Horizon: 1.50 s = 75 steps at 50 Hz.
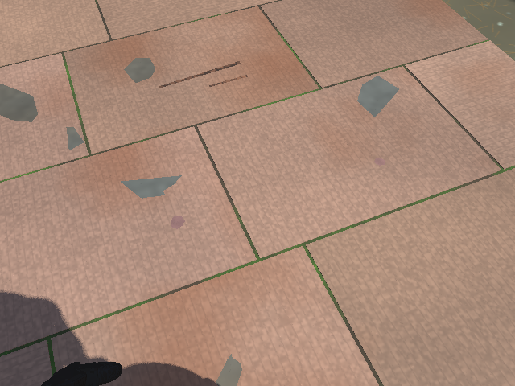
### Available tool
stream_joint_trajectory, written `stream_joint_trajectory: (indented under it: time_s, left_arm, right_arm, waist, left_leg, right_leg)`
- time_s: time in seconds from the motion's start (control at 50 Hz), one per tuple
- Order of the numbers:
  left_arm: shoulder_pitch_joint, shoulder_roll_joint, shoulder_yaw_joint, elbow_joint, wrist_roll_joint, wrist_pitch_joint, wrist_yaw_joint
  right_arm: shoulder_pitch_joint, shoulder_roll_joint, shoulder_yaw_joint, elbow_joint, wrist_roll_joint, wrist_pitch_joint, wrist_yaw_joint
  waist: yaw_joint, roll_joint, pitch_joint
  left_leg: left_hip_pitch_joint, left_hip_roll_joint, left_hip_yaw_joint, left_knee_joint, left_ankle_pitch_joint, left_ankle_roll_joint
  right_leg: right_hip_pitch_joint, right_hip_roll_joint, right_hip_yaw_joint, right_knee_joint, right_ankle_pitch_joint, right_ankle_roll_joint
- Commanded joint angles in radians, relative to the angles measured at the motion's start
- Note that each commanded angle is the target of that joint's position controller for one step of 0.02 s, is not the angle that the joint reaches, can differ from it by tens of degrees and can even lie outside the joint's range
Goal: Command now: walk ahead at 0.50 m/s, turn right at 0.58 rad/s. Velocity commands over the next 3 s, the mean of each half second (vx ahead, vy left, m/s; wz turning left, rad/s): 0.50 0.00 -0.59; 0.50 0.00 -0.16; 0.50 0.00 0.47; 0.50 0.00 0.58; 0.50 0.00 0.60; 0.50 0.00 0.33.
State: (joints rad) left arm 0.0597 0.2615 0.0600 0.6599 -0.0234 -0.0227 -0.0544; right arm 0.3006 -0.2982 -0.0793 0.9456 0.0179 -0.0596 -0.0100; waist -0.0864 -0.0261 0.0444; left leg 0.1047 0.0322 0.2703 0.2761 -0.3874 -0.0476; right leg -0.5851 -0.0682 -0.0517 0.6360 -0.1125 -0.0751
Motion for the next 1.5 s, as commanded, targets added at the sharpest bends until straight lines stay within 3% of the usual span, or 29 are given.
stream_joint_trajectory:
  time_s: [0.02, 0.04, 0.06, 0.08, 0.1, 0.16, 0.24, 0.34, 0.44, 0.5, 0.52, 0.54, 0.56, 0.58, 0.64, 0.7, 0.82, 0.92, 0.98, 1.0, 1.02, 1.04, 1.06, 1.1, 1.18, 1.32, 1.42, 1.46, 1.5]
  left_arm:
    - [0.196, 0.164, 0.073, -0.029, -0.002, -0.004, 0.002]
    - [0.372, 0.238, 0.109, 0.018, -0.004, 0.006, 0.022]
    - [0.344, 0.358, 0.124, 0.015, -0.013, 0.001, 0.033]
    - [0.383, 0.287, 0.098, -0.023, 0.001, -0.016, 0.027]
    - [0.349, 0.227, 0.079, -0.011, 0.012, -0.032, 0.022]
    - [0.171, 0.147, 0.049, -0.044, 0.021, -0.045, 0.029]
    - [0.183, 0.177, 0.055, -0.041, 0.015, -0.051, 0.050]
    - [0.258, 0.194, 0.062, -0.014, 0.006, -0.041, 0.070]
    - [0.317, 0.181, 0.061, 0.017, -0.001, -0.030, 0.074]
    - [0.292, 0.167, 0.057, 0.011, 0.002, -0.016, 0.078]
    - [0.286, 0.124, 0.041, 0.001, 0.006, -0.017, 0.075]
    - [0.307, 0.066, 0.017, -0.017, 0.029, -0.020, 0.076]
    - [0.460, 0.036, 0.008, -0.036, -0.013, -0.031, 0.075]
    - [0.439, 0.142, 0.024, 0.005, -0.022, -0.031, 0.079]
    - [0.217, 0.154, 0.033, -0.031, 0.011, -0.031, 0.075]
    - [0.229, 0.098, 0.021, -0.034, 0.004, -0.032, 0.062]
    - [0.050, 0.047, -0.011, -0.086, 0.019, -0.055, 0.046]
    - [-0.046, 0.086, 0.000, -0.114, 0.003, -0.075, 0.026]
    - [0.122, 0.152, 0.038, -0.065, 0.010, -0.080, 0.035]
    - [0.275, 0.210, 0.059, -0.044, 0.029, -0.079, 0.048]
    - [0.367, 0.300, 0.079, -0.032, 0.047, -0.063, 0.055]
    - [0.394, 0.241, 0.065, -0.019, 0.042, -0.060, 0.051]
    - [0.342, 0.187, 0.045, -0.015, 0.029, -0.063, 0.048]
    - [0.223, 0.117, 0.023, -0.010, 0.028, -0.069, 0.041]
    - [0.143, 0.103, 0.029, 0.018, 0.035, -0.095, 0.043]
    - [0.190, 0.169, 0.054, 0.076, 0.030, -0.087, 0.065]
    - [0.247, 0.211, 0.070, 0.118, 0.004, -0.059, 0.067]
    - [0.239, 0.243, 0.079, 0.120, -0.004, -0.044, 0.071]
    - [0.224, 0.241, 0.073, 0.115, -0.012, -0.030, 0.076]
  right_arm:
    - [-0.055, -0.217, -0.046, -0.065, 0.014, 0.014, -0.013]
    - [-0.045, -0.185, -0.033, -0.078, -0.004, 0.010, -0.015]
    - [0.047, -0.025, 0.017, -0.139, -0.049, -0.017, 0.002]
    - [-0.042, -0.087, 0.013, -0.155, -0.010, -0.061, 0.018]
    - [-0.154, -0.144, -0.003, -0.188, 0.030, -0.083, 0.026]
    - [-0.121, -0.141, -0.010, -0.167, -0.010, -0.079, 0.014]
    - [-0.148, -0.096, -0.005, -0.190, -0.035, -0.039, 0.012]
    - [-0.328, -0.054, 0.016, -0.249, -0.026, -0.044, 0.022]
    - [-0.384, -0.098, 0.004, -0.288, -0.011, -0.062, 0.040]
    - [-0.266, -0.130, -0.017, -0.263, -0.010, -0.078, 0.038]
    - [-0.156, -0.163, -0.032, -0.245, -0.024, -0.084, 0.032]
    - [0.007, -0.221, -0.045, -0.230, -0.034, -0.082, 0.025]
    - [0.071, -0.279, -0.061, -0.182, -0.038, -0.068, 0.036]
    - [0.040, -0.168, -0.037, -0.200, -0.011, -0.065, 0.042]
    - [-0.072, -0.083, -0.007, -0.206, -0.027, -0.047, 0.037]
    - [-0.069, -0.072, -0.001, -0.186, -0.025, -0.055, 0.032]
    - [-0.019, -0.146, -0.015, -0.153, 0.004, -0.040, 0.023]
    - [0.066, -0.173, -0.020, -0.125, 0.019, -0.014, 0.018]
    - [0.060, -0.156, -0.012, -0.125, 0.013, -0.005, 0.012]
    - [0.045, -0.099, 0.009, -0.147, -0.003, -0.010, 0.014]
    - [0.138, 0.001, 0.040, -0.177, -0.009, -0.025, 0.012]
    - [0.133, -0.060, 0.026, -0.175, 0.014, -0.033, 0.009]
    - [0.076, -0.126, 0.004, -0.188, 0.029, -0.032, 0.010]
    - [0.007, -0.115, 0.000, -0.199, 0.015, -0.018, 0.009]
    - [0.005, -0.053, 0.000, -0.210, 0.011, 0.026, 0.016]
    - [-0.186, -0.021, 0.016, -0.282, 0.002, 0.026, 0.049]
    - [-0.299, -0.041, 0.014, -0.350, 0.003, 0.028, 0.073]
    - [-0.261, -0.071, -0.002, -0.360, 0.001, 0.033, 0.075]
    - [-0.007, -0.155, -0.054, -0.301, 0.007, 0.039, 0.061]
  waist:
    - [0.187, 0.108, -0.124]
    - [0.262, 0.032, -0.215]
    - [0.133, -0.255, -0.280]
    - [0.199, -0.148, -0.432]
    - [0.217, -0.081, -0.285]
    - [0.087, -0.004, -0.116]
    - [0.065, 0.000, -0.074]
    - [0.135, -0.041, -0.030]
    - [0.149, -0.068, -0.029]
    - [0.081, -0.112, -0.065]
    - [0.028, -0.092, -0.153]
    - [-0.022, 0.044, -0.307]
    - [0.061, 0.415, -0.378]
    - [0.031, 0.255, -0.281]
    - [0.036, 0.082, -0.052]
    - [0.076, 0.130, -0.052]
    - [0.036, 0.100, -0.020]
    - [0.022, 0.121, -0.012]
    - [0.131, 0.113, -0.099]
    - [0.207, 0.059, -0.219]
    - [0.193, -0.197, -0.364]
    - [0.207, -0.229, -0.382]
    - [0.198, -0.160, -0.245]
    - [0.145, -0.103, -0.109]
    - [0.077, -0.082, -0.035]
    - [0.127, -0.018, 0.021]
    - [0.151, -0.017, 0.053]
    - [0.111, -0.049, 0.000]
    - [-0.033, -0.037, -0.146]
  left_leg:
    - [-0.054, 0.230, -0.032, 0.353, 1.069, 0.127]
    - [-0.280, 0.193, -0.031, 0.639, 0.836, 0.082]
    - [-0.758, -0.002, -0.088, 0.999, -0.127, 0.022]
    - [-0.878, -0.047, -0.335, 1.129, -0.223, 0.034]
    - [-0.963, 0.001, -0.352, 1.118, -0.121, 0.059]
    - [-0.777, 0.098, -0.362, 0.888, 0.054, 0.058]
    - [-0.718, 0.078, -0.331, 0.708, 0.168, -0.002]
    - [-0.648, 0.008, -0.321, 0.348, 0.471, -0.018]
    - [-0.607, -0.020, -0.356, 0.222, 0.425, 0.012]
    - [-0.447, -0.036, -0.327, 0.165, 0.322, 0.059]
    - [-0.254, 0.021, -0.364, 0.170, 0.323, 0.101]
    - [0.008, 0.203, -0.550, 0.190, 0.288, 0.163]
    - [0.249, 0.383, -1.053, 0.058, 0.026, 0.325]
    - [0.193, 0.363, -1.066, 0.010, -0.181, 0.300]
    - [-0.132, 0.243, -0.702, -0.027, 0.082, 0.247]
    - [-0.217, 0.198, -0.567, -0.080, 0.247, 0.260]
    - [-0.265, 0.161, -0.419, -0.127, 0.396, 0.260]
    - [-0.228, 0.190, -0.458, -0.061, 0.372, 0.226]
    - [-0.267, 0.144, -0.434, 0.133, 0.482, 0.167]
    - [-0.393, 0.085, -0.387, 0.377, 0.378, 0.126]
    - [-0.732, -0.042, -0.279, 0.739, -0.011, 0.054]
    - [-0.849, -0.035, -0.372, 0.920, -0.195, 0.052]
    - [-0.911, 0.010, -0.391, 0.984, -0.125, 0.059]
    - [-0.872, 0.069, -0.366, 0.934, 0.014, 0.058]
    - [-0.780, 0.102, -0.370, 0.858, 0.142, 0.037]
    - [-0.773, 0.084, -0.310, 0.506, 0.419, 0.043]
    - [-0.779, 0.056, -0.243, 0.378, 0.316, 0.100]
    - [-0.670, -0.006, -0.183, 0.369, 0.212, 0.140]
    - [-0.302, -0.102, -0.146, 0.297, 0.236, 0.203]
  right_leg:
    - [0.314, 0.118, -0.080, -0.069, -0.042, -0.078]
    - [0.628, 0.075, 0.042, -0.094, -0.022, -0.127]
    - [0.969, -0.195, 0.589, -0.155, -0.125, -0.300]
    - [1.027, -0.282, 0.887, -0.325, -0.272, -0.364]
    - [0.940, -0.254, 0.749, -0.353, -0.196, -0.303]
    - [0.542, -0.141, 0.461, -0.375, 0.076, -0.225]
    - [0.380, -0.091, 0.357, -0.426, 0.192, -0.228]
    - [0.323, -0.022, 0.296, -0.411, 0.056, -0.154]
    - [0.427, -0.069, 0.414, -0.303, -0.007, -0.130]
    - [0.452, -0.055, 0.461, -0.185, 0.063, -0.098]
    - [0.402, 0.000, 0.417, -0.032, 0.086, -0.064]
    - [0.268, 0.073, 0.309, 0.258, -0.113, -0.019]
    - [-0.088, 0.176, 0.225, 0.550, -0.503, 0.040]
    - [-0.189, 0.102, 0.266, 0.656, -0.454, 0.052]
    - [-0.158, 0.020, 0.207, 0.588, -0.257, 0.054]
    - [-0.079, -0.017, 0.169, 0.466, -0.225, 0.054]
    - [-0.013, -0.020, 0.087, 0.088, 0.016, 0.082]
    - [0.108, 0.034, 0.082, -0.099, 0.070, 0.082]
    - [0.412, 0.054, 0.065, -0.187, 0.040, 0.031]
    - [0.652, -0.074, 0.177, -0.161, 0.032, -0.023]
    - [0.969, -0.333, 0.545, -0.203, -0.089, -0.148]
    - [0.932, -0.363, 0.741, -0.301, -0.241, -0.185]
    - [0.831, -0.328, 0.615, -0.323, -0.275, -0.154]
    - [0.620, -0.246, 0.403, -0.382, -0.160, -0.121]
    - [0.451, -0.208, 0.188, -0.485, 0.054, -0.117]
    - [0.492, -0.194, -0.043, -0.513, 0.147, -0.093]
    - [0.637, -0.233, -0.109, -0.442, 0.251, -0.061]
    - [0.673, -0.231, -0.141, -0.310, 0.584, -0.039]
    - [0.577, -0.177, -0.193, 0.047, 0.740, 0.009]
